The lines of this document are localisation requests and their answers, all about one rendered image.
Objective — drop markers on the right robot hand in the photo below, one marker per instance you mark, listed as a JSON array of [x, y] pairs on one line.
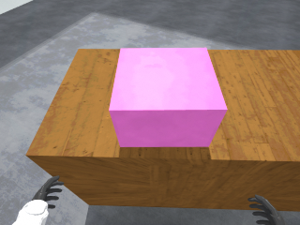
[[270, 212]]

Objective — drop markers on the robot left forearm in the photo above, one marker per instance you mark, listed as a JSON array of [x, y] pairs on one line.
[[33, 213]]

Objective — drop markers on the pedestal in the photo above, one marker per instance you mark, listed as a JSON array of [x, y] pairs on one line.
[[255, 151]]

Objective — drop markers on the left robot hand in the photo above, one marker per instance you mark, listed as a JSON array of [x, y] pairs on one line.
[[46, 189]]

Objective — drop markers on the carton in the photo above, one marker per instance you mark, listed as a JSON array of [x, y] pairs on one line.
[[166, 97]]

